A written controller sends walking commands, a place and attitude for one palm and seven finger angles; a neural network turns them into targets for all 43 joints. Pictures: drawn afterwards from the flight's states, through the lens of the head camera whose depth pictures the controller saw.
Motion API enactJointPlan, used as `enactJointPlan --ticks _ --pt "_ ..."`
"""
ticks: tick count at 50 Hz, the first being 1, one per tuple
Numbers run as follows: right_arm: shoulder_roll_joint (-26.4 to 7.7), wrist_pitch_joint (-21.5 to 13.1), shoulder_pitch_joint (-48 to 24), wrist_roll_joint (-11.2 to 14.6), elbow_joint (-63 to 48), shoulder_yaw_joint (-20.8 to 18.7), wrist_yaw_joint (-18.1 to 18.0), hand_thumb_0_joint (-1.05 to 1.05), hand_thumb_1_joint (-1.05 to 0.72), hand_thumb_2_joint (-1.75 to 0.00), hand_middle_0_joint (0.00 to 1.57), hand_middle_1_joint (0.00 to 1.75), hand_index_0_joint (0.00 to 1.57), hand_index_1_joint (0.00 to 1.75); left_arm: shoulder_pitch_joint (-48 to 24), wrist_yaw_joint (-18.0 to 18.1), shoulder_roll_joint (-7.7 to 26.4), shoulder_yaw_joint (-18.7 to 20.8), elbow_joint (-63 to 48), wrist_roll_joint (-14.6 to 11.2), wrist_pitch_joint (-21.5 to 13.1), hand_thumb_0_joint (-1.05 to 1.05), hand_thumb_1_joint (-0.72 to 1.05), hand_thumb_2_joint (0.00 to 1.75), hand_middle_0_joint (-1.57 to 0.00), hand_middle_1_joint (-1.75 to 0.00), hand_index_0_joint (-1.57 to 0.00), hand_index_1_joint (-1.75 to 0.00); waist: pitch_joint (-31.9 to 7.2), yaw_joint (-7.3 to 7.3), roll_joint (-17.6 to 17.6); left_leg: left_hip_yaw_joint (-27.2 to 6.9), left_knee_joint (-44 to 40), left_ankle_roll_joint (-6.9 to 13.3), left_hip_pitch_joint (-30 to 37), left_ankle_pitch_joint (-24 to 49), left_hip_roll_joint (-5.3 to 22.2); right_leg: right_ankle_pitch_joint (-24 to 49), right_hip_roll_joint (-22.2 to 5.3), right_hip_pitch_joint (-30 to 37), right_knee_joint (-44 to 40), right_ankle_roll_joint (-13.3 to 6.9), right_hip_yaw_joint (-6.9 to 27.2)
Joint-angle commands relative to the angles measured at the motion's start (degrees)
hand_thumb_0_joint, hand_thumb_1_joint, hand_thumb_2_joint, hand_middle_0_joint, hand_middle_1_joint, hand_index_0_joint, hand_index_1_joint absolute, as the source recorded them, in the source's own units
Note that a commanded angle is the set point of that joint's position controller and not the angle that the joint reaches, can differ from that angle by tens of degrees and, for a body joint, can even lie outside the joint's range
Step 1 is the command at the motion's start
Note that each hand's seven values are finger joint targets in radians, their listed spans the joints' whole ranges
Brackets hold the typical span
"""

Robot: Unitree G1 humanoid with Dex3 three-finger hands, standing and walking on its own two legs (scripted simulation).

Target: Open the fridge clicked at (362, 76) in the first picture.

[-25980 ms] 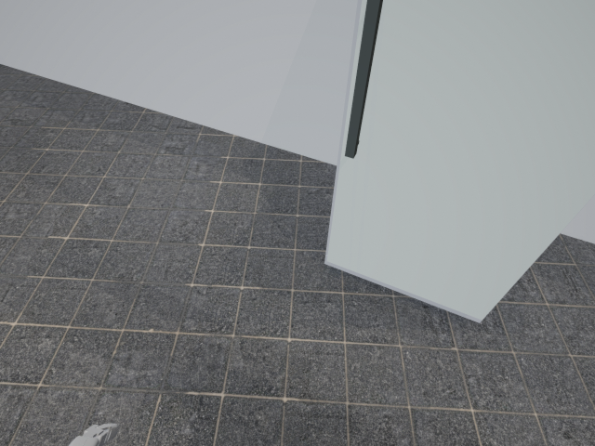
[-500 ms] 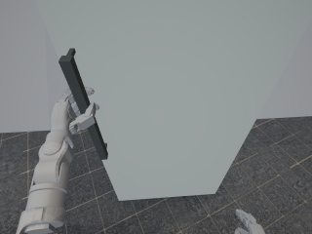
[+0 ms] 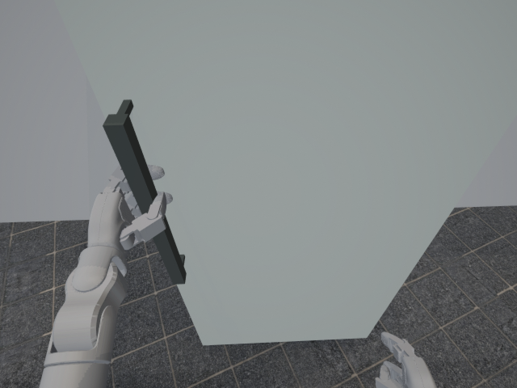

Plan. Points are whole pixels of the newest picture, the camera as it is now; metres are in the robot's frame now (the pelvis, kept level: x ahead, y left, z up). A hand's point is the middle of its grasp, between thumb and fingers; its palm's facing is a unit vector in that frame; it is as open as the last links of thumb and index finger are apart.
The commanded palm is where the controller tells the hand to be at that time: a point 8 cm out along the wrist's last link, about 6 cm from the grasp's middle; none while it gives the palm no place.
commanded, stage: pull the door a little, standing still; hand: left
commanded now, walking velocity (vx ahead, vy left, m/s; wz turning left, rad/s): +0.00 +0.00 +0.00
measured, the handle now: (159, 211) +0.38 +0.19 +0.08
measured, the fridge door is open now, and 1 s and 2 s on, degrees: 0 8 45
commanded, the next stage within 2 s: walk backward, drawing the door open in 0.10 s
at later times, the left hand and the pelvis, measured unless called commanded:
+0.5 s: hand (154, 224) +0.31 +0.17 +0.13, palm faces +0.18 -0.93 -0.32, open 6.6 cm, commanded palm +0.27 +0.21 +0.13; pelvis +0.09 +0.00 +0.01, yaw -1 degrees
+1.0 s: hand (163, 252) +0.27 +0.14 +0.13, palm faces +0.41 -0.89 -0.19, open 6.3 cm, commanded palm +0.22 +0.18 +0.12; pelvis +0.07 -0.08 +0.00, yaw +16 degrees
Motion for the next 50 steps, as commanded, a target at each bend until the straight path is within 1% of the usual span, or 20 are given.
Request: enactJointPlan --ticks 1,10,11,12,15,17,20,21,22,24,27,34,35,36,37,38,39,42,47,50 --pt "-5.81 -2.95 -6.47 0.01 -10.78 -2.20 0.02 0.00 -0.90 -0.90 0.20 0.30 0.20 0.30 3.58 -2.68 6.66 0.37 -24.74 -0.46 -5.05 0.00 0.90 0.90 -0.45 -1.40 -0.45 -1.40 -14.06 4.05 -0.50 -1.26 1.73 1.38 9.94 42.95 -0.50 43.96 -0.16 5.93 1.26 0.05 -1.38" --pt "-4.70 -4.04 -5.37 -0.54 -13.68 -1.88 1.80 0.00 -0.90 -0.90 0.20 0.30 0.20 0.30 29.13 -2.68 5.80 -0.34 -46.67 -0.55 -5.62 0.00 0.90 0.90 -0.45 -1.40 -0.45 -1.40 -10.22 4.75 3.02 -1.25 2.12 0.50 8.55 49.21 0.05 47.17 -0.44 5.14 0.43 0.09 -2.87" --pt "-7.76 -3.65 -2.31 -1.59 -12.04 -1.12 -0.67 0.00 -0.90 -0.90 0.20 0.30 0.20 0.30 0.90 3.68 23.71 9.89 -39.23 7.79 -11.50 0.00 0.90 0.90 -0.45 -1.40 -0.45 -1.40 -3.07 -1.14 2.22 -1.74 4.45 2.06 7.60 50.62 -0.69 50.14 -1.10 1.44 0.89 1.37 -0.23" --pt "-7.05 -3.81 -2.90 -2.30 -10.58 -2.22 -0.90 0.00 -0.90 -0.90 0.20 0.30 0.20 0.30 16.34 4.77 10.12 2.65 -30.24 6.76 -12.35 0.00 0.90 0.90 -0.45 -1.40 -0.45 -1.40 -4.47 -1.02 -0.56 -3.28 5.28 2.20 7.69 58.70 -0.38 50.94 -0.41 1.88 4.91 1.72 -2.88" --pt "-7.62 -3.28 -2.08 -3.67 -12.00 -2.93 -0.16 0.00 -0.90 -0.90 0.20 0.30 0.20 0.30 23.76 5.60 6.93 -2.97 -35.63 7.18 -14.06 0.00 0.90 0.90 -0.45 -1.40 -0.45 -1.40 -2.81 -2.27 15.30 -10.21 0.59 3.15 32.88 86.87 3.45 6.93 6.41 -24.97 13.68 3.57 -6.30" --pt "-7.14 -3.54 -2.27 -4.51 -11.00 -3.41 0.76 0.00 -0.90 -0.90 0.20 0.30 0.20 0.30 25.36 7.36 7.44 -2.16 -36.89 8.38 -14.64 0.00 0.90 0.90 -0.45 -1.40 -0.45 -1.40 -1.35 -2.30 17.59 -13.93 1.74 2.09 35.62 87.87 5.24 -5.10 5.95 -29.36 11.89 1.60 -5.04" --pt "-5.10 -2.80 -4.57 -2.85 -12.71 -3.00 0.24 0.00 -0.90 -0.90 0.20 0.30 0.20 0.30 30.82 7.98 8.99 0.50 -38.51 7.55 -15.24 0.00 0.90 0.90 -0.45 -1.40 -0.45 -1.40 -3.00 -0.13 7.28 -9.99 10.66 -0.77 18.95 69.07 0.64 20.48 4.32 -5.68 -9.13 -0.36 -5.08" --pt "-4.79 -2.94 -7.27 -1.96 -13.91 -2.49 -0.86 0.00 -0.90 -0.90 0.20 0.30 0.20 0.30 32.68 7.94 12.02 3.36 -40.45 7.28 -16.36 0.00 0.90 0.90 -0.45 -1.40 -0.45 -1.40 -3.86 2.71 0.16 -7.95 14.35 -1.78 -1.27 42.45 -2.16 46.64 -0.27 14.98 -10.31 -2.50 -1.62" --pt "-4.16 -4.05 -8.51 -1.32 -15.76 -1.87 -2.57 0.00 -0.90 -0.90 0.20 0.30 0.20 0.30 33.88 8.77 13.26 4.80 -39.96 6.52 -17.71 0.00 0.90 0.90 -0.45 -1.40 -0.45 -1.40 -5.35 3.62 -6.96 -6.54 21.58 -1.27 -18.45 3.43 -5.96 75.33 -13.10 28.16 -1.83 -5.98 6.24" --pt "-2.63 -7.06 -4.50 -1.62 -14.54 -0.84 -4.20 0.00 -0.90 -0.90 0.20 0.30 0.20 0.30 38.34 9.14 10.06 4.48 -28.54 7.21 -18.49 0.00 0.90 0.90 -0.45 -1.40 -0.45 -1.40 -1.80 3.89 -16.34 -4.75 30.81 1.09 -24.14 -13.41 -7.08 89.06 -17.68 22.72 2.21 0.69 4.72" --pt "-2.77 -6.74 -4.07 -2.18 -10.18 -1.37 -3.68 0.00 -0.90 -0.90 0.20 0.30 0.20 0.30 32.54 8.58 6.39 2.14 -27.83 8.14 -21.87 0.00 0.90 0.90 -0.45 -1.40 -0.45 -1.40 -6.49 0.84 -15.19 -1.27 33.77 -0.61 -20.92 -6.36 -3.80 72.63 -14.87 15.82 3.16 2.82 -1.72" --pt "-3.50 -4.70 -8.15 -1.45 -8.55 -2.18 -4.15 0.00 -0.90 -0.90 0.20 0.30 0.20 0.30 23.36 7.95 6.63 -1.99 -35.60 9.63 -21.66 0.00 0.90 0.90 -0.45 -1.40 -0.45 -1.40 -0.69 -1.23 -12.42 7.34 7.83 0.75 3.92 5.92 -4.13 52.32 -8.82 -9.05 1.32 10.14 -8.86" --pt "-4.14 -4.46 -7.06 -1.45 -8.37 -1.84 -4.02 0.00 -0.90 -0.90 0.20 0.30 0.20 0.30 22.61 7.95 5.51 -4.48 -37.10 9.29 -22.23 0.00 0.90 0.90 -0.45 -1.40 -0.45 -1.40 -2.00 -3.31 -4.60 2.08 -3.12 2.41 12.71 16.06 -0.73 41.81 -6.38 -13.93 12.53 11.04 -8.52" --pt "-6.38 -4.13 -9.07 -2.38 -9.03 -2.26 -4.10 0.00 -0.90 -0.90 0.20 0.30 0.20 0.30 22.63 8.74 6.68 -3.96 -38.20 9.16 -22.90 0.00 0.90 0.90 -0.45 -1.40 -0.45 -1.40 -6.11 -1.32 9.49 -18.67 -9.04 9.59 16.48 40.21 13.75 4.21 -1.43 -18.16 33.98 8.66 -4.18" --pt "-4.69 -5.06 -7.74 -3.29 -8.68 -2.28 -2.56 0.00 -0.90 -0.90 0.20 0.30 0.20 0.30 23.80 9.71 6.50 -3.98 -39.37 10.18 -23.56 0.00 0.90 0.90 -0.45 -1.40 -0.45 -1.40 -10.57 0.85 9.36 -35.13 -11.05 15.09 10.89 43.82 22.54 -17.14 2.15 -15.61 47.76 5.76 5.22" --pt "-4.58 -6.08 -9.00 -3.74 -7.89 -3.22 -1.93 0.00 -0.90 -0.90 0.20 0.30 0.20 0.30 24.32 10.00 8.20 -3.15 -37.23 11.46 -22.61 0.00 0.90 0.90 -0.45 -1.40 -0.45 -1.40 -5.88 -0.49 2.32 -36.97 -14.30 13.87 1.37 30.18 21.70 -16.24 3.85 -15.03 49.98 3.54 8.36" --pt "-3.02 -6.76 -11.33 -3.58 -8.93 -2.94 -1.96 0.00 -0.90 -0.90 0.20 0.30 0.20 0.30 23.57 9.58 9.35 -1.04 -41.90 10.49 -22.00 0.00 0.90 0.90 -0.45 -1.40 -0.45 -1.40 -4.77 0.10 5.05 -37.81 -16.72 12.07 -0.93 14.13 20.37 -15.32 0.82 -17.87 46.46 3.33 10.20" --pt "-2.48 -7.31 -12.07 -3.51 -6.13 -1.93 -2.67 0.00 -0.90 -0.90 0.20 0.30 0.20 0.30 20.55 10.80 9.48 -1.10 -40.93 11.10 -20.58 0.00 0.90 0.90 -0.45 -1.40 -0.45 -1.40 -1.05 1.26 5.71 -25.52 -19.35 7.59 -9.71 -8.69 12.57 -9.52 0.56 -8.95 29.38 2.00 6.65" --pt "-3.84 -9.58 -8.34 -3.23 -6.08 -2.30 -2.96 0.00 -0.90 -0.90 0.20 0.30 0.20 0.30 18.70 10.49 6.79 -4.83 -37.80 10.13 -20.15 0.00 0.90 0.90 -0.45 -1.40 -0.45 -1.40 -5.25 0.09 14.99 -17.24 -21.56 1.82 -3.74 -7.92 5.19 -9.99 6.44 -0.26 6.35 1.45 -1.01" --pt "-3.33 -9.47 -7.65 -3.05 -5.45 -2.01 -2.83 0.00 -0.90 -0.90 0.20 0.30 0.20 0.30 18.96 9.75 9.40 -2.46 -37.08 9.51 -21.87 0.00 0.90 0.90 -0.45 -1.40 -0.45 -1.40 -5.73 0.29 12.65 -12.76 -14.40 0.22 2.19 3.01 0.76 0.59 5.24 -1.41 -9.06 1.08 -0.83"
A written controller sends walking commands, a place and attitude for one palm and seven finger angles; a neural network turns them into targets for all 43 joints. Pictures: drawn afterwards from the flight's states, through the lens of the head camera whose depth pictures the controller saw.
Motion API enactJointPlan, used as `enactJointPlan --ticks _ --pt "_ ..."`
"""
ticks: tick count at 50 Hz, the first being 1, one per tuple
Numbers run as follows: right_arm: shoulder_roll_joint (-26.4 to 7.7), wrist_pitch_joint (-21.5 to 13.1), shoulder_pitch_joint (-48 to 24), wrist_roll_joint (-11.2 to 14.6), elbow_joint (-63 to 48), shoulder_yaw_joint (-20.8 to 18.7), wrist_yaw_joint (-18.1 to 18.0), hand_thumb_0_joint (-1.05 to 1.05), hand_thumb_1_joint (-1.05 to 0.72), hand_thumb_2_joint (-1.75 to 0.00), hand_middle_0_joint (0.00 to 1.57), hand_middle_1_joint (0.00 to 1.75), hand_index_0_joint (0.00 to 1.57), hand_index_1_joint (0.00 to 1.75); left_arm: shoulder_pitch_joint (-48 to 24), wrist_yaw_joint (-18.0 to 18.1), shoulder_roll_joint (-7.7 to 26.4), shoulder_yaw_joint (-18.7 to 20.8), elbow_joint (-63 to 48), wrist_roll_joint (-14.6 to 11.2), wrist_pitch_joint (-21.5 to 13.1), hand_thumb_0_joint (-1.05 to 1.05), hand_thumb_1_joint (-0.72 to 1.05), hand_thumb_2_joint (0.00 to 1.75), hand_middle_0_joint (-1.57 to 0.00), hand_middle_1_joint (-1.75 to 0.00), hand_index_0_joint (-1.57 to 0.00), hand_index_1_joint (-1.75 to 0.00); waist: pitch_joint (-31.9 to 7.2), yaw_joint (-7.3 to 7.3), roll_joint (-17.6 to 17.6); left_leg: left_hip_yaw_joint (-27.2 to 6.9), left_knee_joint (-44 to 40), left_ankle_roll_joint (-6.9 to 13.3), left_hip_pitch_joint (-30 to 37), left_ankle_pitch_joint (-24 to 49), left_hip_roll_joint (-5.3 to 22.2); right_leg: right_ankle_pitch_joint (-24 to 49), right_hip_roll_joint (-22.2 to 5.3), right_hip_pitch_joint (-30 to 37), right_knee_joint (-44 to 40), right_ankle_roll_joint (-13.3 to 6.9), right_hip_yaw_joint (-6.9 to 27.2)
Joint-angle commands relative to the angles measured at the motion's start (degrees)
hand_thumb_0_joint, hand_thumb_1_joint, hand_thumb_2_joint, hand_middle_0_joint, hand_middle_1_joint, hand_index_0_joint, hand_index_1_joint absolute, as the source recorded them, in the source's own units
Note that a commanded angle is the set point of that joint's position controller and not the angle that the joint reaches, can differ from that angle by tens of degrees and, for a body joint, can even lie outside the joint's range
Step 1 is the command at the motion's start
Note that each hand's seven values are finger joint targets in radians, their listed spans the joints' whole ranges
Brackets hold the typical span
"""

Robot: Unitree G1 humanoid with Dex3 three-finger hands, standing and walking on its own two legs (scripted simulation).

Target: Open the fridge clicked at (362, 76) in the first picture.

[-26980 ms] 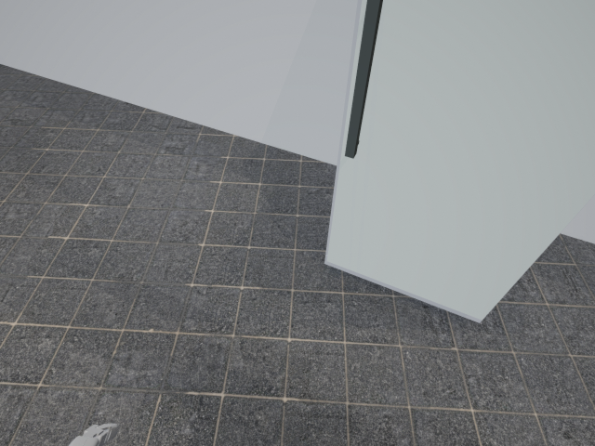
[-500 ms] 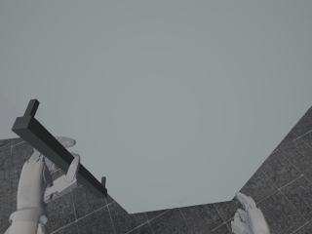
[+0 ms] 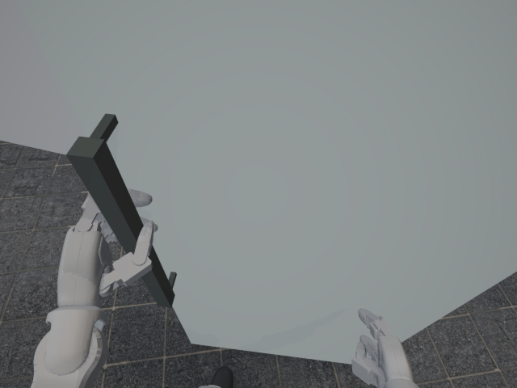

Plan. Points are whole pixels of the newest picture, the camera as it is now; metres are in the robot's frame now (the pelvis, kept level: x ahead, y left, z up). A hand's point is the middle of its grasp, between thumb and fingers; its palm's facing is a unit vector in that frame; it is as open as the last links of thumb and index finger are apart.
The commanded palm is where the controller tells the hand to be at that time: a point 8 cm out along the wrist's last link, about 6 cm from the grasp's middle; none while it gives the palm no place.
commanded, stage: walk backward, drawing the door open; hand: left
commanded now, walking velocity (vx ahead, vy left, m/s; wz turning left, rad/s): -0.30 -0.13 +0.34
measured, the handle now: (145, 237) +0.30 +0.18 +0.08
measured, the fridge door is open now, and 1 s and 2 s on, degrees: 8 45 82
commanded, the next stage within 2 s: stop walking and hold the door back in 1.76 s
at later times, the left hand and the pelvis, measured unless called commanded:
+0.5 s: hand out of the picture +0.11 +0.13 +0.12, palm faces +0.56 -0.77 -0.30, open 6.6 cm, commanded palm +0.06 +0.16 +0.12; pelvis -0.05 -0.15 -0.02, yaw +18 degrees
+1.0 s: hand out of the picture -0.06 +0.03 +0.13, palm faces +0.76 -0.61 -0.23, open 6.2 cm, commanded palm -0.12 +0.04 +0.12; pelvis -0.13 -0.26 +0.01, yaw +40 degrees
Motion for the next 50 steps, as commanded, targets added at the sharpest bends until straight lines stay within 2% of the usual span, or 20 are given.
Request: enactJointPlan --ticks 1,5,10,11,12,13,16,19,23,24,25,26,27,30,38,39,41,43,46,50 --pt "-8.13 -2.86 -3.66 0.66 -6.09 -3.31 -0.87 0.00 -0.90 -0.90 0.20 0.30 0.20 0.30 -3.64 -0.03 7.20 7.10 -15.72 0.11 -7.95 0.00 0.90 0.90 -0.45 -1.40 -0.45 -1.40 -13.76 0.39 11.06 0.24 -1.38 0.43 15.93 -13.25 -0.15 12.89 1.19 0.65 -18.64 -0.52 -3.68" --pt "-8.39 -2.28 -5.45 2.07 -5.13 -5.22 -1.61 0.00 -0.90 -0.90 0.20 0.30 0.20 0.30 -5.07 -0.35 8.00 9.84 -12.49 -0.77 -7.44 0.00 0.90 0.90 -0.45 -1.40 -0.45 -1.40 -14.41 0.16 -13.06 7.18 23.63 -0.03 19.30 -14.05 -3.50 20.44 -10.45 -12.29 -18.53 -1.28 -2.11" --pt "-7.98 -3.26 -3.92 0.95 -5.45 -3.68 -3.73 0.00 -0.90 -0.90 0.20 0.30 0.20 0.30 -0.14 -1.99 6.63 9.95 -10.70 -1.24 -7.85 0.00 0.90 0.90 -0.45 -1.40 -0.45 -1.40 -10.07 -0.16 -5.76 8.75 15.71 1.91 5.68 -9.60 -1.08 57.50 -12.21 3.30 2.61 -2.26 -5.88" --pt "-9.70 -3.62 -2.46 0.89 -5.00 -4.61 -4.35 0.00 -0.90 -0.90 0.20 0.30 0.20 0.30 -0.03 -2.08 7.66 10.39 -11.16 -1.63 -8.23 0.00 0.90 0.90 -0.45 -1.40 -0.45 -1.40 -12.34 -1.20 -2.71 2.31 8.64 5.10 16.69 11.75 3.24 54.78 -7.65 -2.54 12.72 2.12 -8.44" --pt "-10.49 -4.32 -0.14 0.44 -5.16 -5.04 -3.78 0.00 -0.90 -0.90 0.20 0.30 0.20 0.30 0.78 -2.25 5.57 9.30 -13.39 -2.26 -9.06 0.00 0.90 0.90 -0.45 -1.40 -0.45 -1.40 -16.13 -1.69 8.27 -15.88 3.13 12.82 32.81 43.38 14.72 22.73 0.54 -17.67 28.77 6.41 -6.97" --pt "-9.76 -4.82 -0.17 -1.11 -4.19 -5.36 -2.42 0.00 -0.90 -0.90 0.20 0.30 0.20 0.30 0.63 -2.64 5.86 9.30 -14.35 -0.37 -9.97 0.00 0.90 0.90 -0.45 -1.40 -0.45 -1.40 -17.98 0.01 14.07 -30.85 2.54 17.60 34.33 51.20 22.66 -9.98 1.33 -24.45 36.82 5.20 1.51" --pt "-10.10 -4.84 -4.02 -0.18 -3.64 -6.87 -1.53 0.00 -0.90 -0.90 0.20 0.30 0.20 0.30 0.12 -1.01 7.38 13.10 -13.73 0.20 -8.59 0.00 0.90 0.90 -0.45 -1.40 -0.45 -1.40 -13.24 1.22 6.58 -20.75 3.33 13.64 18.13 16.17 18.42 -4.78 -3.50 -17.21 26.68 2.40 7.61" --pt "-9.69 -5.05 -4.81 1.35 -5.97 -5.48 -2.02 0.00 -0.90 -0.90 0.20 0.30 0.20 0.30 1.23 0.48 5.94 11.82 -10.90 -1.06 -6.36 0.00 0.90 0.90 -0.45 -1.40 -0.45 -1.40 -7.68 0.75 13.02 -8.57 -4.50 8.15 -7.29 -25.94 9.17 2.16 0.55 2.34 17.30 2.50 -2.68" --pt "-9.87 -6.09 -5.18 1.40 -6.34 -5.33 -2.23 0.00 -0.90 -0.90 0.20 0.30 0.20 0.30 -1.13 1.07 8.23 14.85 -10.18 -0.75 -7.23 0.00 0.90 0.90 -0.45 -1.40 -0.45 -1.40 -6.76 2.48 13.80 -5.50 1.87 5.22 -12.38 -34.18 4.03 4.92 1.20 9.24 -2.62 1.93 -5.36" --pt "-9.20 -6.28 -4.51 1.38 -5.87 -5.42 -2.05 0.00 -0.90 -0.90 0.20 0.30 0.20 0.30 -2.19 0.91 9.28 15.23 -10.53 -0.43 -7.47 0.00 0.90 0.90 -0.45 -1.40 -0.45 -1.40 -5.90 1.99 6.30 -1.08 10.55 2.35 -9.29 -34.61 -0.55 4.58 -2.78 3.70 -12.04 0.54 -2.05" --pt "-7.33 -5.87 -3.84 1.05 -5.01 -5.24 -1.94 0.00 -0.90 -0.90 0.20 0.30 0.20 0.30 -4.27 0.98 13.38 17.60 -11.29 0.11 -7.81 0.00 0.90 0.90 -0.45 -1.40 -0.45 -1.40 -5.85 1.12 -9.76 6.06 29.62 -1.27 -5.28 -30.65 -5.68 -3.24 -15.28 -7.19 -22.69 -3.40 10.59" --pt "-8.11 -6.37 -4.38 0.17 -3.76 -5.47 -2.07 0.00 -0.90 -0.90 0.20 0.30 0.20 0.30 -7.08 1.51 16.90 21.26 -13.23 0.67 -8.49 0.00 0.90 0.90 -0.45 -1.40 -0.45 -1.40 -6.74 2.01 -11.43 6.36 49.64 -1.77 -6.31 -34.66 -7.35 6.79 -24.76 -13.76 -24.05 -9.50 21.13" --pt "-8.13 -5.95 -3.50 0.59 -3.46 -6.14 -2.36 0.00 -0.90 -0.90 0.20 0.30 0.20 0.30 -3.94 1.56 14.85 20.91 -7.63 0.81 -6.61 0.00 0.90 0.90 -0.45 -1.40 -0.45 -1.40 -11.04 2.12 -14.90 3.02 59.66 -0.82 -7.67 -34.72 -4.61 3.86 -25.85 -12.71 -21.46 -10.26 22.11" --pt "-7.49 -4.85 -3.87 0.56 -4.60 -5.14 -2.72 0.00 -0.90 -0.90 0.20 0.30 0.20 0.30 -4.73 0.71 11.20 18.37 -6.56 0.52 -7.87 0.00 0.90 0.90 -0.45 -1.40 -0.45 -1.40 -9.32 0.97 -10.63 6.80 58.85 -2.21 -8.53 -30.00 -1.80 18.48 -19.88 -3.55 -15.41 -9.25 5.82" --pt "-8.18 -4.23 1.28 -0.52 -8.30 -4.57 -4.00 0.00 -0.90 -0.90 0.20 0.30 0.20 0.30 0.02 0.66 8.17 15.18 -13.05 -0.19 -9.07 0.00 0.90 0.90 -0.45 -1.40 -0.45 -1.40 -13.49 0.40 -6.85 13.73 8.22 0.63 7.68 -23.68 -1.59 32.28 -17.52 5.49 -5.74 -5.96 -3.27" --pt "-8.90 -3.78 3.01 -0.20 -9.19 -4.98 -3.87 0.00 -0.90 -0.90 0.20 0.30 0.20 0.30 -1.35 0.33 7.41 13.70 -13.97 -0.48 -9.33 0.00 0.90 0.90 -0.45 -1.40 -0.45 -1.40 -13.58 -1.31 -1.59 10.40 0.70 1.19 15.86 -14.37 0.29 29.24 -14.27 -0.09 3.10 -2.69 -6.05" --pt "-11.68 -4.44 2.61 1.02 -9.86 -5.92 -2.61 0.00 -0.90 -0.90 0.20 0.30 0.20 0.30 -4.79 0.52 8.26 11.52 -15.83 0.44 -11.38 0.00 0.90 0.90 -0.45 -1.40 -0.45 -1.40 -11.37 0.05 19.91 -22.24 0.27 12.12 31.66 37.45 26.45 -11.29 -5.40 -27.91 25.93 3.58 -6.38" --pt "-10.09 -5.91 0.65 0.53 -6.36 -5.96 -1.10 0.00 -0.90 -0.90 0.20 0.30 0.20 0.30 -5.95 -0.38 8.88 12.41 -16.73 2.06 -12.43 0.00 0.90 0.90 -0.45 -1.40 -0.45 -1.40 -8.76 -1.04 14.02 -18.78 2.29 11.85 24.18 32.68 22.09 -6.00 -5.11 -26.96 32.13 3.30 1.58" --pt "-10.52 -6.74 -0.29 1.69 -5.22 -6.42 -0.07 0.00 -0.90 -0.90 0.20 0.30 0.20 0.30 -4.66 0.38 6.02 10.31 -14.57 1.37 -10.86 0.00 0.90 0.90 -0.45 -1.40 -0.45 -1.40 -6.05 0.23 10.27 -6.23 2.91 9.02 18.11 18.72 14.37 2.51 -4.32 -19.84 25.85 3.85 -1.94" --pt "-10.33 -6.88 -0.31 1.84 -5.15 -5.46 -0.62 0.00 -0.90 -0.90 0.20 0.30 0.20 0.30 -3.04 0.73 4.95 9.20 -12.72 -0.10 -8.82 0.00 0.90 0.90 -0.45 -1.40 -0.45 -1.40 -6.09 -0.65 14.14 -6.84 -2.78 8.02 9.14 -4.35 12.39 2.91 -1.69 -8.90 19.33 3.77 -3.64"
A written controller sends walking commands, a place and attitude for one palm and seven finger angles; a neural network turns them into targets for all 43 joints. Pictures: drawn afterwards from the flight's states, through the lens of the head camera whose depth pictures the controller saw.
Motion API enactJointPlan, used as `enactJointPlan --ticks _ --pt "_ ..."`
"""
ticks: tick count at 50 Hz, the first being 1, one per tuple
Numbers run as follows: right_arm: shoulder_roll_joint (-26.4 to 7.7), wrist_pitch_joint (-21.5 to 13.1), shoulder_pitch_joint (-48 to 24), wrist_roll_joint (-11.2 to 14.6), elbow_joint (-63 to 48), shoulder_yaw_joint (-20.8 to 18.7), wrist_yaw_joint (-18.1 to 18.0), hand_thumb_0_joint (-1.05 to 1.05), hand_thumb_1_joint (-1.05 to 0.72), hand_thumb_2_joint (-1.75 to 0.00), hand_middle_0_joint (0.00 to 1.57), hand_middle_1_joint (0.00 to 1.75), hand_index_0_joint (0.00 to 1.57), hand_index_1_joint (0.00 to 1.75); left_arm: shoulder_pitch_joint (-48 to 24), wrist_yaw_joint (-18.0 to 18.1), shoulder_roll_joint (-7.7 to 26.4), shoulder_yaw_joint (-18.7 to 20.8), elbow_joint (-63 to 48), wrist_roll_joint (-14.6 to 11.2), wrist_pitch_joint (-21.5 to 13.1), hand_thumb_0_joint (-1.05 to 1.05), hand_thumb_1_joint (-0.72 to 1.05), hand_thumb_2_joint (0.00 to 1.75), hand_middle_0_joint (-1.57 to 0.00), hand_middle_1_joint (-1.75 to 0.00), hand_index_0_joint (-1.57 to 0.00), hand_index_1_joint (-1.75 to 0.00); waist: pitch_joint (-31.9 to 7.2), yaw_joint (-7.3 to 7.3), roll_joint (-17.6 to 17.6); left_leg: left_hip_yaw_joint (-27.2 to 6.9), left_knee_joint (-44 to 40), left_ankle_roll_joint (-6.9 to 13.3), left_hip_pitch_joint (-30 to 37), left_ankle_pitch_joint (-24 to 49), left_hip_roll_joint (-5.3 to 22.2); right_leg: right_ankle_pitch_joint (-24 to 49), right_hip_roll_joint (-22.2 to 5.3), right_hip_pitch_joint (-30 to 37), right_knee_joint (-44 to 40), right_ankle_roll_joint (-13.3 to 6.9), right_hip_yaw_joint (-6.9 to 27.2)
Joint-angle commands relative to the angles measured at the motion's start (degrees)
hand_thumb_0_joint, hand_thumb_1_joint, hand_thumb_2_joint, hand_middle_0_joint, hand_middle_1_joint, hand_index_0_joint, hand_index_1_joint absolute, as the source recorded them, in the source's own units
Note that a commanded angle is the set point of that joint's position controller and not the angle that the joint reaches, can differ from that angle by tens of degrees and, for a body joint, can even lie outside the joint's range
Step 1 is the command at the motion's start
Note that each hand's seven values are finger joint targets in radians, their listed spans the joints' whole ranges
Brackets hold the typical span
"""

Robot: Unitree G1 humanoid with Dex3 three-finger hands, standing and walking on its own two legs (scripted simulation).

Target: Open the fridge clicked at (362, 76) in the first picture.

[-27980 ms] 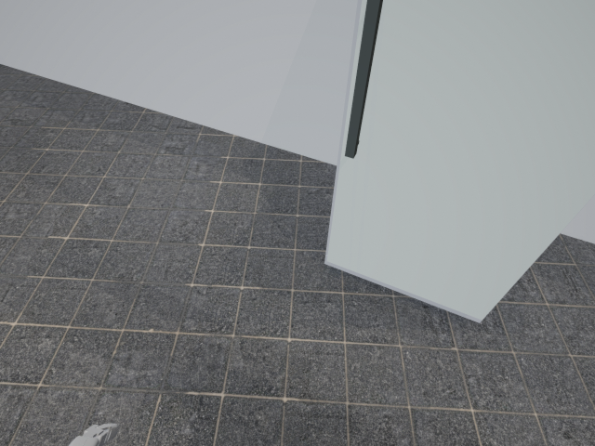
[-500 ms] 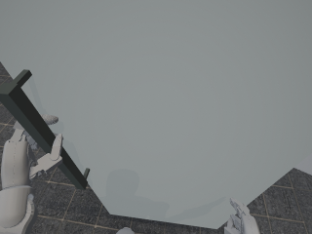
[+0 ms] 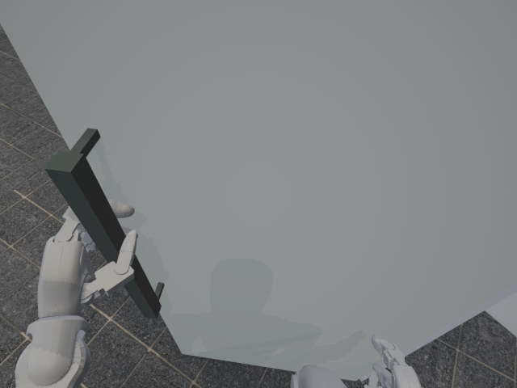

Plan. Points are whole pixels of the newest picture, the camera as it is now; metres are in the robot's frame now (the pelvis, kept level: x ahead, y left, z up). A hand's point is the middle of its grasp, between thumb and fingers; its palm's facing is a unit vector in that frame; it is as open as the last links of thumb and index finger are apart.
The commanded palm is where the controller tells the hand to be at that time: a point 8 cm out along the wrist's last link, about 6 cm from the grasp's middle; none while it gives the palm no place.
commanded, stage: walk backward, drawing the door open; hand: left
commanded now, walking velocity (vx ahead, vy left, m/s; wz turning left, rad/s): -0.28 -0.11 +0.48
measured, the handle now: (130, 248) +0.29 +0.20 +0.07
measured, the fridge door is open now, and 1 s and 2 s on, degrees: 45 82 76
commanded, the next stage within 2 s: stop walking and hold the door back in 0.76 s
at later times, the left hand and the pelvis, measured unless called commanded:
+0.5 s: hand out of the picture +0.07 +0.15 +0.12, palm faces +0.49 -0.83 -0.26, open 6.2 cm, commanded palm +0.01 +0.18 +0.12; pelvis -0.10 -0.10 -0.01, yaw +16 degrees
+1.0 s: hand out of the picture -0.07 +0.07 +0.12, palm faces +0.68 -0.69 -0.24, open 6.3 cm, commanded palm -0.08 +0.12 +0.11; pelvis -0.21 -0.22 -0.01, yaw +29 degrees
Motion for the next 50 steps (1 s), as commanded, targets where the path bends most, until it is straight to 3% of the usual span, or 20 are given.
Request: enactJointPlan --ticks 1,5,7,9,10,11,12,14,21,26,27,28,29,32,34,44,46,47,48,50 --pt "-9.43 -3.46 -5.74 0.74 -7.83 -3.05 -1.38 0.00 -0.90 -0.90 0.20 0.30 0.20 0.30 -4.58 1.74 5.87 5.93 -16.01 -1.09 -4.49 0.00 0.90 0.90 -0.45 -1.40 -0.45 -1.40 -8.10 0.57 13.97 -10.22 -11.05 8.16 -3.29 5.53 10.58 0.37 0.50 8.46 -5.58 0.43 0.99" --pt "-9.02 -3.75 -8.50 -0.27 -7.50 -2.86 -1.33 0.00 -0.90 -0.90 0.20 0.30 0.20 0.30 -2.25 2.34 6.94 7.98 -15.38 -1.64 -4.74 0.00 0.90 0.90 -0.45 -1.40 -0.45 -1.40 -10.08 2.47 11.96 -12.83 -7.61 7.29 -8.65 1.41 8.65 3.18 2.01 20.27 -24.27 -0.04 1.07" --pt "-7.93 -3.24 -8.77 0.01 -7.90 -2.38 -0.95 0.00 -0.90 -0.90 0.20 0.30 0.20 0.30 -2.85 1.95 8.72 9.05 -16.87 -1.30 -5.16 0.00 0.90 0.90 -0.45 -1.40 -0.45 -1.40 -10.44 2.76 5.02 -8.75 -1.73 3.50 -9.89 -6.70 2.02 11.56 -0.16 23.94 -38.52 -0.72 1.41" --pt "-6.02 -1.85 -9.32 -0.18 -8.01 -2.21 -0.85 0.00 -0.90 -0.90 0.20 0.30 0.20 0.30 -4.50 2.23 15.54 14.88 -16.67 -0.79 -5.41 0.00 0.90 0.90 -0.45 -1.40 -0.45 -1.40 -11.01 2.31 -14.09 3.83 22.69 -1.59 -15.17 -18.49 -7.37 25.41 -18.54 18.16 -41.78 -8.36 16.28" --pt "-7.25 -1.84 -7.67 0.31 -7.11 -4.18 -1.45 0.00 -0.90 -0.90 0.20 0.30 0.20 0.30 -1.42 2.24 14.09 16.76 -10.98 -1.51 -4.30 0.00 0.90 0.90 -0.45 -1.40 -0.45 -1.40 -15.26 3.38 -18.92 1.60 38.79 -1.37 -17.00 -21.37 -7.15 22.82 -23.15 16.51 -40.96 -11.21 19.69" --pt "-7.83 -1.80 -8.32 0.18 -7.23 -4.66 -1.28 0.00 -0.90 -0.90 0.20 0.30 0.20 0.30 -0.93 2.07 12.50 14.97 -10.28 -1.31 -3.42 0.00 0.90 0.90 -0.45 -1.40 -0.45 -1.40 -15.79 2.77 -16.13 -0.74 45.00 -1.60 -19.90 -22.81 -7.39 28.20 -23.06 17.76 -38.92 -10.45 21.29" --pt "-5.82 -1.09 -7.98 -0.13 -7.25 -3.61 -1.45 0.00 -0.90 -0.90 0.20 0.30 0.20 0.30 -0.99 1.79 10.52 12.98 -11.39 -0.95 -3.66 0.00 0.90 0.90 -0.45 -1.40 -0.45 -1.40 -15.69 1.73 -11.60 0.77 48.57 -2.33 -21.73 -19.55 -5.43 35.83 -21.09 21.59 -34.79 -11.72 12.86" --pt "-5.41 -0.59 -9.29 -0.35 -8.14 -2.35 -2.53 0.00 -0.90 -0.90 0.20 0.30 0.20 0.30 -1.40 2.05 11.22 13.96 -11.06 -0.84 -4.75 0.00 0.90 0.90 -0.45 -1.40 -0.45 -1.40 -14.71 1.93 -7.96 4.53 46.73 -3.28 -20.57 -18.37 -4.74 44.70 -18.74 23.44 -33.33 -12.42 5.95" --pt "-7.03 0.07 -7.26 -0.78 -11.72 -2.31 -4.23 0.00 -0.90 -0.90 0.20 0.30 0.20 0.30 -1.98 2.59 10.40 12.30 -14.54 -1.17 -4.56 0.00 0.90 0.90 -0.45 -1.40 -0.45 -1.40 -12.30 3.38 -11.11 9.34 22.42 -0.81 -12.55 -21.28 -3.37 35.01 -20.69 24.68 -37.56 -13.88 5.04" --pt "-8.50 1.31 -3.00 -0.65 -13.04 -2.64 -3.28 0.00 -0.90 -0.90 0.20 0.30 0.20 0.30 -1.14 2.72 8.52 9.13 -18.56 -1.37 -6.24 0.00 0.90 0.90 -0.45 -1.40 -0.45 -1.40 -17.43 0.51 0.53 9.04 -4.63 -0.30 2.14 -0.43 -3.29 34.99 -15.06 23.95 -27.52 -8.47 0.11" --pt "-10.10 1.41 -3.83 -0.33 -14.20 -2.81 -3.03 0.00 -0.90 -0.90 0.20 0.30 0.20 0.30 -3.62 2.72 8.73 8.26 -20.30 -1.83 -7.14 0.00 0.90 0.90 -0.45 -1.40 -0.45 -1.40 -16.61 0.38 6.96 -0.29 -8.82 2.40 5.81 14.79 3.10 27.49 -9.54 18.56 -19.71 -4.39 -2.92" --pt "-11.20 0.29 -4.28 0.22 -14.48 -3.05 -2.23 0.00 -0.90 -0.90 0.20 0.30 0.20 0.30 -4.54 2.56 8.79 7.02 -21.00 -2.03 -8.12 0.00 0.90 0.90 -0.45 -1.40 -0.45 -1.40 -14.99 1.48 18.20 -14.49 -7.65 8.18 13.97 42.88 15.67 3.78 -2.63 3.42 -10.38 -0.61 -3.97" --pt "-8.79 -1.14 -5.11 -0.77 -12.29 -1.93 -1.46 0.00 -0.90 -0.90 0.20 0.30 0.20 0.30 -3.08 1.67 7.47 5.22 -19.17 -0.83 -8.52 0.00 0.90 0.90 -0.45 -1.40 -0.45 -1.40 -13.67 1.89 19.18 -23.55 -9.07 11.64 11.07 50.43 21.82 -11.62 -2.44 -1.55 -0.77 -0.89 2.00" --pt "-8.93 -2.39 -6.19 0.04 -9.35 -3.15 -0.20 0.00 -0.90 -0.90 0.20 0.30 0.20 0.30 -5.63 2.02 6.65 4.50 -20.21 0.67 -8.51 0.00 0.90 0.90 -0.45 -1.40 -0.45 -1.40 -9.46 1.30 10.45 -13.34 -5.90 10.74 8.98 43.21 15.84 -4.17 -1.02 -1.78 1.73 -0.57 4.27" --pt "-9.28 -2.50 -5.58 0.33 -8.64 -3.26 0.18 0.00 -0.90 -0.90 0.20 0.30 0.20 0.30 -5.22 1.71 3.34 0.79 -18.02 0.15 -6.64 0.00 0.90 0.90 -0.45 -1.40 -0.45 -1.40 -10.27 1.29 10.41 -7.78 -6.28 8.40 8.43 36.75 12.30 -1.42 -0.15 1.85 -0.96 -0.22 2.43" --pt "-8.41 -1.81 -8.89 -0.08 -7.13 -1.76 -0.85 0.00 -0.90 -0.90 0.20 0.30 0.20 0.30 -8.13 1.91 3.44 1.22 -11.06 -1.30 -3.58 0.00 0.90 0.90 -0.45 -1.40 -0.45 -1.40 -12.62 2.41 10.94 -10.56 -7.21 6.10 -3.19 3.75 7.47 4.86 1.89 22.27 -32.05 -1.03 1.90" --pt "-6.76 -0.12 -7.65 0.80 -6.18 -1.72 -0.90 0.00 -0.90 -0.90 0.20 0.30 0.20 0.30 -19.40 2.27 10.32 6.13 -6.31 -0.46 -3.03 0.00 0.90 0.90 -0.45 -1.40 -0.45 -1.40 -13.22 2.12 -2.85 -1.06 6.18 0.84 -5.53 -10.10 -1.72 11.77 -7.16 22.84 -43.30 -4.04 7.70" --pt "-6.24 0.75 -10.25 0.98 -7.17 -1.45 -1.59 0.00 -0.90 -0.90 0.20 0.30 0.20 0.30 -25.88 2.64 13.52 8.66 -1.55 -0.64 -2.39 0.00 0.90 0.90 -0.45 -1.40 -0.45 -1.40 -10.93 2.56 -16.61 2.87 21.97 -1.19 -14.44 -15.88 -6.74 13.85 -19.49 19.15 -45.74 -9.18 23.58" --pt "-7.80 0.71 -8.78 1.10 -6.38 -2.57 -2.06 0.00 -0.90 -0.90 0.20 0.30 0.20 0.30 -29.46 2.46 10.78 7.67 4.89 -0.98 -1.83 0.00 0.90 0.90 -0.45 -1.40 -0.45 -1.40 -11.66 2.57 -17.74 -0.55 35.51 -0.87 -16.70 -16.75 -6.81 7.36 -24.75 13.74 -46.32 -9.35 29.02" --pt "-8.06 1.51 -8.69 1.02 -5.31 -1.94 -2.30 0.00 -0.90 -0.90 0.20 0.30 0.20 0.30 -37.85 1.83 7.73 3.16 10.69 -0.66 -2.16 0.00 0.90 0.90 -0.45 -1.40 -0.45 -1.40 -10.24 1.03 -13.82 -1.73 42.29 -0.66 -20.11 -8.59 -4.85 5.79 -19.62 15.75 -42.22 -6.13 21.29"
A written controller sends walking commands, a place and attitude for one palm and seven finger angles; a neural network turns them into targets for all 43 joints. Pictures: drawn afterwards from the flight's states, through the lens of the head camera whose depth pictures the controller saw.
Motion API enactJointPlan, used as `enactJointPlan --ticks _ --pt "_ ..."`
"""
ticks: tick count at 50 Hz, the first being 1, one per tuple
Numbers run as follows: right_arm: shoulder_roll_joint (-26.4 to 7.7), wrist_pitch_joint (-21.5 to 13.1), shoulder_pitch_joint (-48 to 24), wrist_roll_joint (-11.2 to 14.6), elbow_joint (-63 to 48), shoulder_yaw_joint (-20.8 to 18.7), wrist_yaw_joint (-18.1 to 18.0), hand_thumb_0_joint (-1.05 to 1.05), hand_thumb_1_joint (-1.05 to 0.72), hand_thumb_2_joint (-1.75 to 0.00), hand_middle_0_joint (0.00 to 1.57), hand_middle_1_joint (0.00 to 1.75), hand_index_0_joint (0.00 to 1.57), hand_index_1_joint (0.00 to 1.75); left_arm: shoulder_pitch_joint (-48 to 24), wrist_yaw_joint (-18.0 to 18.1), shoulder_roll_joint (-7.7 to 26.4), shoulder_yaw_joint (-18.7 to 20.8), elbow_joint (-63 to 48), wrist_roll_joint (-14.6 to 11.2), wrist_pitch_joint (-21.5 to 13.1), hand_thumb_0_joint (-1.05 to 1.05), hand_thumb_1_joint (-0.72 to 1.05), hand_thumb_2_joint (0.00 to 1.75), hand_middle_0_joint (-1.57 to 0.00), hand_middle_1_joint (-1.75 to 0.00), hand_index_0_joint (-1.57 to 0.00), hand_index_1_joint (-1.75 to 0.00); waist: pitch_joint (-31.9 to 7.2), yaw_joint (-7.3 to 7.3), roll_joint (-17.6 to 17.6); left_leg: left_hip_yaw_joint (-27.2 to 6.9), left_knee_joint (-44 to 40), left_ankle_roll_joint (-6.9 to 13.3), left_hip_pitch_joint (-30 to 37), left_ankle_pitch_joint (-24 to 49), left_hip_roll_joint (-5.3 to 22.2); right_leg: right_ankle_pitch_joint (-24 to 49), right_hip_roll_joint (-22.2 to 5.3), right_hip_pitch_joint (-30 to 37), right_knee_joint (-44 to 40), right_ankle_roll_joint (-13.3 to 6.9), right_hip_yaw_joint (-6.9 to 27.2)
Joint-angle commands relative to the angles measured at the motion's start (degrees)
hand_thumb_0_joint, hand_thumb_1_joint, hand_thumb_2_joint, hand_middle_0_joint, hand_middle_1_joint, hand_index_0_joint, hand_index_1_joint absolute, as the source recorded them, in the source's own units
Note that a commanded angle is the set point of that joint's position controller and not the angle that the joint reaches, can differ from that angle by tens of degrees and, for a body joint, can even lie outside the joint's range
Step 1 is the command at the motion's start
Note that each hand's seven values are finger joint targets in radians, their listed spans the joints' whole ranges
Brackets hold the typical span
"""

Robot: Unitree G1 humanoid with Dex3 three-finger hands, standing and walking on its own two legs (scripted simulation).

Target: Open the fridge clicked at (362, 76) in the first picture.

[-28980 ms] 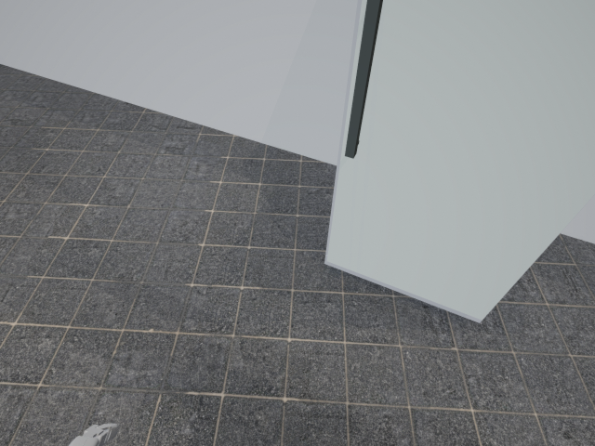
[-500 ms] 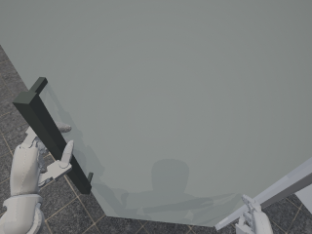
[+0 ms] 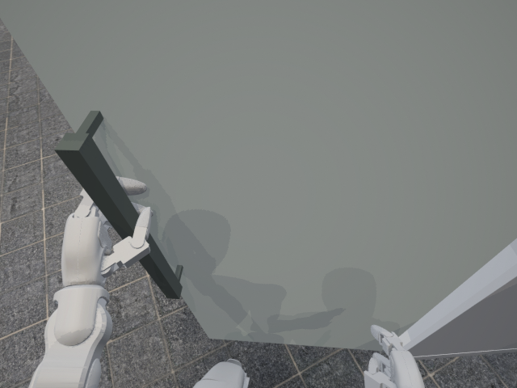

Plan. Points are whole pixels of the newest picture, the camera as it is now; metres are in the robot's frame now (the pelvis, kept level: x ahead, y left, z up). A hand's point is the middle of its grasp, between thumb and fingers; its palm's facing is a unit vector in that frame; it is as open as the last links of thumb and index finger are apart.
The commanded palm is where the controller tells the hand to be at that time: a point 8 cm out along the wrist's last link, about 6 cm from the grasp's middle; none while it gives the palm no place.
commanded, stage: stop walking and hold the door back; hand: left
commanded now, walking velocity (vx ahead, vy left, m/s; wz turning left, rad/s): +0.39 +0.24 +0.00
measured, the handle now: (145, 230) +0.30 +0.21 +0.08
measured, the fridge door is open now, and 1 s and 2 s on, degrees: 82 76 76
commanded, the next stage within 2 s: loosen the grip on the handle in 1.20 s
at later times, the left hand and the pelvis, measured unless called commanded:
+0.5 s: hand (150, 203) +0.31 +0.19 +0.13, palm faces +0.16 -0.98 -0.12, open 5.7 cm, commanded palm +0.28 +0.23 +0.12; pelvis -0.07 +0.03 +0.00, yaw +4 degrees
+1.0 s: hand (151, 202) +0.32 +0.19 +0.13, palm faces +0.13 -0.98 -0.12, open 5.8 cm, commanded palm +0.29 +0.24 +0.12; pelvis -0.04 +0.03 +0.00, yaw +3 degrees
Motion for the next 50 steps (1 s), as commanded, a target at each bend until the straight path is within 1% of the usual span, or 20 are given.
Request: enactJointPlan --ticks 1,2,7,11,15,18,19,21,22,23,27,30,33,35,37,39,42,44,46,50 --pt "-7.58 -0.98 -3.12 0.79 -6.57 -2.90 -2.30 0.00 -0.90 -0.90 0.20 0.30 0.20 0.30 -32.00 1.22 12.25 7.37 5.83 0.85 -2.38 0.00 0.90 0.90 -0.45 -1.40 -0.45 -1.40 -10.53 -4.87 -11.54 2.39 23.38 0.25 -4.14 1.85 -0.36 -1.88 -19.07 -0.05 -11.98 -1.91 15.90" --pt "-8.15 -0.12 -3.39 0.88 -6.75 -3.11 -2.54 0.00 -0.90 -0.90 0.20 0.30 0.20 0.30 -32.59 1.32 13.78 9.58 10.35 0.38 -3.09 0.00 0.90 0.90 -0.45 -1.40 -0.45 -1.40 -10.88 -4.58 -10.70 3.31 23.08 0.19 -4.77 3.52 -0.23 -1.35 -18.17 1.72 -11.61 -1.31 13.05" --pt "-10.12 0.49 -4.44 1.26 -6.54 -4.19 -1.64 0.00 -0.90 -0.90 0.20 0.30 0.20 0.30 -46.19 0.42 11.37 4.90 20.48 -0.15 -5.38 0.00 0.90 0.90 -0.45 -1.40 -0.45 -1.40 -8.46 -3.09 -12.36 6.33 14.73 1.35 -5.79 2.90 0.41 -17.91 -18.71 3.15 -18.26 -0.20 16.63" --pt "-10.28 -0.37 -3.39 1.46 -6.78 -4.60 -1.50 0.00 -0.90 -0.90 0.20 0.30 0.20 0.30 -54.43 0.57 10.91 4.22 24.30 0.59 -5.41 0.00 0.90 0.90 -0.45 -1.40 -0.45 -1.40 -11.92 -2.35 -13.10 9.04 4.18 2.04 -3.76 -1.35 1.11 -20.80 -20.21 9.02 -19.26 -3.43 18.71" --pt "-9.46 -1.18 -1.79 1.15 -8.32 -3.99 -1.90 0.00 -0.90 -0.90 0.20 0.30 0.20 0.30 -54.83 0.76 12.45 7.11 22.89 1.36 -4.84 0.00 0.90 0.90 -0.45 -1.40 -0.45 -1.40 -17.64 -1.43 -14.97 13.75 -10.40 3.15 5.82 -3.85 0.30 -11.97 -18.85 11.89 -16.84 -6.46 14.22" --pt "-9.15 -1.37 -0.11 1.30 -9.73 -3.73 -2.18 0.00 -0.90 -0.90 0.20 0.30 0.20 0.30 -54.72 0.00 8.83 4.30 19.41 1.26 -4.51 0.00 0.90 0.90 -0.45 -1.40 -0.45 -1.40 -21.79 -4.00 -9.70 15.19 -25.40 3.71 19.87 4.20 -0.75 -4.35 -11.94 10.25 -7.71 -3.16 7.10" --pt "-10.28 -1.40 0.54 1.20 -9.88 -4.28 -2.12 0.00 -0.90 -0.90 0.20 0.30 0.20 0.30 -53.67 -0.35 9.28 4.56 18.99 1.19 -4.81 0.00 0.90 0.90 -0.45 -1.40 -0.45 -1.40 -21.13 -4.32 -6.95 12.03 -28.04 4.46 23.12 6.17 2.62 -2.57 -9.24 7.49 -3.10 -1.65 4.89" --pt "-12.40 -1.12 -0.46 1.88 -11.31 -4.78 -1.04 0.00 -0.90 -0.90 0.20 0.30 0.20 0.30 -55.88 -1.77 3.08 -1.78 18.46 0.80 -4.75 0.00 0.90 0.90 -0.45 -1.40 -0.45 -1.40 -17.90 -3.94 5.42 -7.50 -27.21 10.58 31.23 13.50 18.08 -3.31 -1.38 -9.37 11.34 1.46 -2.31" --pt "-9.24 -1.06 -2.19 1.78 -9.92 -3.22 -0.43 0.00 -0.90 -0.90 0.20 0.30 0.20 0.30 -55.64 -2.14 1.59 -3.77 20.69 1.08 -4.71 0.00 0.90 0.90 -0.45 -1.40 -0.45 -1.40 -15.24 -4.76 9.44 -13.70 -29.63 13.48 31.34 14.82 22.27 -14.15 -1.13 -17.48 17.40 2.14 -1.30" --pt "-9.84 -0.85 -1.39 1.57 -8.45 -3.34 -0.60 0.00 -0.90 -0.90 0.20 0.30 0.20 0.30 -58.69 -1.40 9.66 2.69 21.94 2.15 -4.48 0.00 0.90 0.90 -0.45 -1.40 -0.45 -1.40 -11.68 -4.78 9.86 -14.15 -29.43 14.84 29.58 17.31 23.24 -13.03 -2.66 -20.18 21.77 2.02 0.82" --pt "-10.05 -0.21 0.40 1.89 -8.00 -3.41 0.30 0.00 -0.90 -0.90 0.20 0.30 0.20 0.30 -58.01 -3.33 3.86 -3.27 17.69 1.77 -3.78 0.00 0.90 0.90 -0.45 -1.40 -0.45 -1.40 -13.63 -4.79 5.46 0.31 -20.55 10.94 34.80 35.73 17.98 -6.26 -2.09 -17.53 14.27 1.70 -1.78" --pt "-9.60 -0.03 0.09 1.87 -8.09 -2.86 0.63 0.00 -0.90 -0.90 0.20 0.30 0.20 0.30 -56.93 -4.06 4.56 -3.32 15.86 1.75 -3.76 0.00 0.90 0.90 -0.45 -1.40 -0.45 -1.40 -15.19 -5.06 6.90 3.89 -18.64 8.99 31.20 37.40 16.43 -1.43 -0.73 -8.54 6.88 1.50 -3.72" --pt "-9.25 0.15 -1.46 2.47 -9.09 -2.33 0.54 0.00 -0.90 -0.90 0.20 0.30 0.20 0.30 -54.39 -4.27 6.86 -1.20 13.85 1.65 -4.01 0.00 0.90 0.90 -0.45 -1.40 -0.45 -1.40 -17.26 -4.42 3.18 5.83 -12.51 6.40 23.78 36.98 14.45 11.19 -0.67 7.30 -5.37 0.84 -3.02" --pt "-8.27 0.38 -1.05 2.95 -9.43 -2.96 0.60 0.00 -0.90 -0.90 0.20 0.30 0.20 0.30 -52.18 -3.71 10.14 2.46 12.75 1.84 -4.34 0.00 0.90 0.90 -0.45 -1.40 -0.45 -1.40 -22.10 -5.26 -5.11 10.34 -3.42 3.65 15.53 27.71 9.09 34.09 -8.97 18.97 -1.59 -3.43 5.52" --pt "-8.05 -0.03 -0.03 3.24 -9.17 -3.65 0.69 0.00 -0.90 -0.90 0.20 0.30 0.20 0.30 -47.41 -4.13 7.01 0.98 16.04 -0.07 -3.59 0.00 0.90 0.90 -0.45 -1.40 -0.45 -1.40 -21.92 -4.51 -18.86 8.83 3.36 1.35 8.63 -6.99 1.21 37.99 -18.21 20.42 -5.41 -9.51 17.78" --pt "-7.45 -0.11 -1.22 2.47 -8.09 -2.48 -0.12 0.00 -0.90 -0.90 0.20 0.30 0.20 0.30 -48.23 -3.47 8.73 3.88 15.99 0.11 -3.72 0.00 0.90 0.90 -0.45 -1.40 -0.45 -1.40 -18.10 -4.36 -15.92 6.91 -5.36 1.95 10.61 -11.57 3.36 28.38 -18.19 14.10 -7.43 -7.29 13.85" --pt "-7.69 0.24 -2.63 1.62 -7.90 -2.10 -1.25 0.00 -0.90 -0.90 0.20 0.30 0.20 0.30 -46.25 -2.77 8.34 3.85 13.56 0.40 -4.62 0.00 0.90 0.90 -0.45 -1.40 -0.45 -1.40 -19.63 -4.83 -7.83 9.74 -24.07 2.02 20.94 10.03 3.52 18.64 -11.13 11.73 -3.11 -1.77 6.01" --pt "-8.64 0.64 -3.80 2.25 -9.31 -2.48 -0.83 0.00 -0.90 -0.90 0.20 0.30 0.20 0.30 -47.24 -3.14 4.45 -0.26 13.57 0.37 -4.77 0.00 0.90 0.90 -0.45 -1.40 -0.45 -1.40 -17.34 -3.67 -1.70 4.43 -24.58 4.14 20.52 15.29 10.46 6.75 -6.78 6.71 -2.61 1.36 3.95" --pt "-8.64 0.78 -5.10 2.32 -9.53 -2.34 -0.94 0.00 -0.90 -0.90 0.20 0.30 0.20 0.30 -46.81 -2.66 5.93 0.85 15.30 1.06 -4.51 0.00 0.90 0.90 -0.45 -1.40 -0.45 -1.40 -12.43 -3.54 3.78 1.83 -25.48 5.85 16.88 16.65 12.51 7.27 -5.08 5.10 -1.22 2.06 2.06" --pt "-8.89 1.17 -3.18 2.31 -10.54 -3.14 -0.68 0.00 -0.90 -0.90 0.20 0.30 0.20 0.30 -42.56 -2.63 5.03 0.47 15.10 1.10 -4.45 0.00 0.90 0.90 -0.45 -1.40 -0.45 -1.40 -16.91 -3.89 -2.13 5.91 -20.08 3.62 19.28 22.32 9.68 20.79 -6.97 9.57 -2.80 0.91 4.00"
